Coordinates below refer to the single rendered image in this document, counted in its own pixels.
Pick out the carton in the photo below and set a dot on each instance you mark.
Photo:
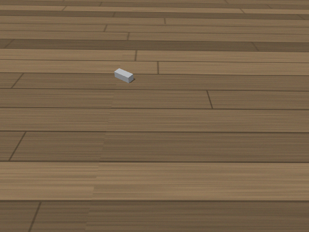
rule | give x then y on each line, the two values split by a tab
123	75

